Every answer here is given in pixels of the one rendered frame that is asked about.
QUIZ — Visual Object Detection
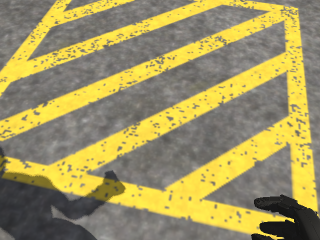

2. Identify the right robot hand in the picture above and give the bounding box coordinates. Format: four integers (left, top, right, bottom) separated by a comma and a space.
251, 194, 320, 240

